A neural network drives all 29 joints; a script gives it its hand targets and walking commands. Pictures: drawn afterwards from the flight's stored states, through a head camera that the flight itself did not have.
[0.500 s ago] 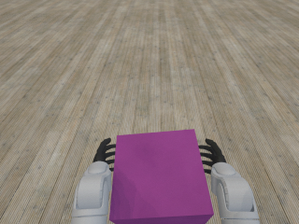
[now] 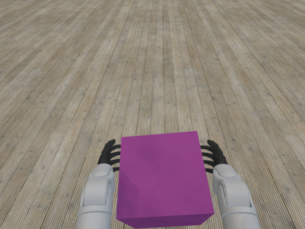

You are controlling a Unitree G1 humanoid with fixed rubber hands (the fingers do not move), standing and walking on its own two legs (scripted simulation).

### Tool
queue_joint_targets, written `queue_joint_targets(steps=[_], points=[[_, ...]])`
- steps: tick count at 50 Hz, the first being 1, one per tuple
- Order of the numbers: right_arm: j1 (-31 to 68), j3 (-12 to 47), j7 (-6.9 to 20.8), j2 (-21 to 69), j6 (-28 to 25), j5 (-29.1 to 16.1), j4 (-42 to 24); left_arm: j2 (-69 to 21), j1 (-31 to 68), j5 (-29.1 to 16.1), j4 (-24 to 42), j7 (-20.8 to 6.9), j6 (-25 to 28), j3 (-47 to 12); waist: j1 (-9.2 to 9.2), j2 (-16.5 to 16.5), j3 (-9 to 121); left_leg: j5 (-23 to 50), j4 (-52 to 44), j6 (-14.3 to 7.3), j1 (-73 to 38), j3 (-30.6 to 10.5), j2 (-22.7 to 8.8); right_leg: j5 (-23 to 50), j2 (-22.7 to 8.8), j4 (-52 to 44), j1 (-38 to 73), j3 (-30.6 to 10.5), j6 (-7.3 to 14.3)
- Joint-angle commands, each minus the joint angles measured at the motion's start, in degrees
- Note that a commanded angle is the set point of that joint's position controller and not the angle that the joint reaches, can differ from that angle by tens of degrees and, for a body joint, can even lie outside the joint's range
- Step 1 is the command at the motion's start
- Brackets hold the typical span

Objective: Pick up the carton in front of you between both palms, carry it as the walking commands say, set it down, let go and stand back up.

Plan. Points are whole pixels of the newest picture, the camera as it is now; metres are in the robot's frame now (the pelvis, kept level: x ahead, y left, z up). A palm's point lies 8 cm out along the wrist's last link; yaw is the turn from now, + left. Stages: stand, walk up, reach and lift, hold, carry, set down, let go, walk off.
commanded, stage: carry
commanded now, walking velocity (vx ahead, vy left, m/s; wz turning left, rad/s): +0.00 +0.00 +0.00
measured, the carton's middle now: (163, 183) +0.29 +0.00 -0.06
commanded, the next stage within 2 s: hold in 0.56 s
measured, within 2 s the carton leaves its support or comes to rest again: neither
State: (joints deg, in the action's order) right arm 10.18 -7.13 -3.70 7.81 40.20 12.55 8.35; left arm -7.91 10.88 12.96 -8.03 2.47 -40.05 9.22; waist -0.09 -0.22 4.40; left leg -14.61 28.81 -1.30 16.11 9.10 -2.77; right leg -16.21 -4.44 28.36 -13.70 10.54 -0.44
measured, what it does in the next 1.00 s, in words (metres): stands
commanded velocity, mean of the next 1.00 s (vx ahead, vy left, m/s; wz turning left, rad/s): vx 0.00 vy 0.00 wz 0.00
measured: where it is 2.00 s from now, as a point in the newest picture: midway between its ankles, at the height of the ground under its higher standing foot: outside the picture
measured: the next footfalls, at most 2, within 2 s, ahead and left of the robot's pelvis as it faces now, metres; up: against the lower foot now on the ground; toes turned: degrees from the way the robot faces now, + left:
none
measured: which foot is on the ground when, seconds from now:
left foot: down 0.00-1.00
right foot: down 0.00-1.00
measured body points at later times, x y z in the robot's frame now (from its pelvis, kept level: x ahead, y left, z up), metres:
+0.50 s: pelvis -0.01 -0.01 +0.00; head -0.03 -0.01 +0.45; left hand +0.29 +0.15 +0.03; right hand +0.28 -0.15 +0.03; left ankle +0.01 +0.10 -0.74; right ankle -0.02 -0.11 -0.74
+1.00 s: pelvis -0.05 -0.01 +0.01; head -0.09 +0.00 +0.45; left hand +0.25 +0.14 +0.04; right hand +0.24 -0.16 +0.04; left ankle +0.00 +0.11 -0.74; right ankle -0.02 -0.12 -0.74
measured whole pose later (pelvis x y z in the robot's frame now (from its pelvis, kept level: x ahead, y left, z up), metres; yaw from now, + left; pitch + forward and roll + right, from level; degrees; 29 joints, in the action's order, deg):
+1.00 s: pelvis -0.05 -0.01 +0.01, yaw -1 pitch -9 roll +0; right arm 13.2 -11.0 -0.5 8.3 41.3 15.4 14.2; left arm -8.5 14.1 16.7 -13.4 -0.5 -41.6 11.8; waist -0.4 0.4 -1.9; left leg -9.4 22.8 -0.3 5.0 1.7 -0.9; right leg -10.8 -0.1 22.5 -3.3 1.6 0.5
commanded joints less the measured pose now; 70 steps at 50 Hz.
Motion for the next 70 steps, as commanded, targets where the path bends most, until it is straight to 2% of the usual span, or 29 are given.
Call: queue_joint_targets(steps=[1,28,29,30,32,33,34,35,37,42,48,52,61,66,70], points=[[24.36,30.75,14.39,51.65,-0.33,-14.0,-4.81,-50.03,21.78,-13.45,2.32,-14.47,-0.07,-31.86,0.24,0.26,13.31,14.36,-3.66,-0.09,-4.78,-6.27,-6.85,11.35,-5.7,-3.55,3.44,-5.45,0.51],[25.83,31.2,14.73,52.75,-0.74,-14.51,-5.02,-51.28,22.78,-13.75,2.24,-14.71,0.31,-31.9,0.1,-0.03,13.88,12.72,-3.52,0.16,-4.06,-6.35,-6.76,10.58,-5.61,-3.73,2.3,-6.06,1.19],[20.75,29.36,15.01,54.56,-0.28,-14.29,-5.0,-53.15,16.69,-13.54,2.5,-15.06,-0.1,-30.45,-0.03,1.09,10.25,28.31,-4.86,-0.39,-15.18,-13.85,7.74,27.72,8.82,-6.33,9.03,-15.26,2.04],[22.24,29.11,14.72,52.76,-1.0,-13.76,-7.65,-50.5,18.14,-13.41,3.95,-14.71,0.54,-29.39,-0.57,1.56,13.74,30.77,-4.77,-0.61,-16.96,-14.75,6.82,31.17,8.57,-5.9,10.64,-16.92,1.75],[21.98,29.26,14.41,53.51,-1.32,-12.63,-6.51,-52.03,18.71,-12.44,5.38,-14.47,0.75,-30.21,-0.26,1.16,13.17,32.84,-5.58,0.2,-17.92,-15.48,6.85,32.5,8.6,-6.5,12.83,-16.99,1.81],[21.2,27.22,14.54,51.65,-1.18,-11.53,-5.15,-50.23,18.63,-11.36,3.74,-14.65,0.59,-28.64,-0.14,1.35,11.73,26.06,-7.16,0.05,-17.53,-15.04,6.84,25.83,8.38,-7.83,12.55,-16.52,1.8],[22.47,27.24,14.69,51.41,-1.41,-11.58,-5.2,-50.73,19.98,-11.44,3.83,-14.86,0.84,-29.33,0.69,1.08,9.85,25.26,-7.19,0.32,-17.33,-14.74,7.03,25.12,8.63,-8.27,11.78,-16.23,1.75],[23.1,27.24,14.68,51.5,-1.61,-11.7,-4.76,-50.71,20.11,-11.29,3.2,-14.87,1.01,-29.38,0.26,0.7,10.31,26.45,-6.96,0.4,-18.27,-14.63,7.2,26.69,8.74,-8.4,12.43,-16.59,1.62],[24.49,26.71,14.75,50.93,-1.76,-11.31,-3.73,-50.23,21.88,-11.15,2.19,-15.03,1.08,-29.01,-0.09,0.42,8.23,18.58,-8.21,0.39,-16.45,-14.15,7.08,18.4,8.98,-9.05,12.18,-16.19,1.71],[27.37,27.14,16.12,53.46,-1.69,-12.59,-1.68,-52.25,23.86,-10.9,0.14,-15.63,1.01,-28.6,-0.8,-0.28,8.14,15.65,-8.05,0.11,-16.5,-14.13,7.46,15.68,8.89,-9.29,11.26,-16.33,1.38],[31.06,23.37,17.27,53.73,-1.13,-10.77,3.27,-52.91,26.82,-9.35,-5.66,-17.14,0.43,-24.98,-0.33,0.42,2.75,3.37,-9.5,-0.37,-14.2,-13.57,6.84,3.06,8.16,-10.96,7.42,-15.91,2.07],[34.27,22.36,18.41,55.75,-1.57,-10.52,5.82,-54.69,30.4,-9.45,-8.2,-18.71,0.81,-24.21,-0.03,1.22,2.2,-1.64,-9.03,-0.48,-14.59,-13.09,6.75,-3.61,7.56,-11.59,4.82,-15.78,2.63],[39.35,21.07,20.13,57.57,-2.55,-10.33,9.36,-56.88,35.24,-9.51,-11.59,-20.45,1.2,-23.67,-0.17,0.45,2.27,-9.16,-9.07,-0.13,-13.53,-13.92,6.21,-9.84,7.09,-11.03,3.89,-15.61,3.46],[40.19,19.68,20.52,57.07,-2.4,-9.94,11.13,-57.04,35.54,-8.9,-13.71,-20.5,0.98,-22.36,-0.37,-1.29,1.49,-11.93,-11.33,-0.21,-11.17,-15.16,5.09,-7.52,7.6,-9.41,6.32,-14.98,2.76],[40.65,19.08,20.54,56.68,-1.91,-9.93,11.45,-56.66,35.22,-8.29,-14.43,-20.0,0.66,-20.86,-0.72,-2.11,0.71,-11.25,-12.41,-0.41,-10.14,-15.54,4.42,-5.23,7.93,-8.51,7.75,-14.6,2.16]])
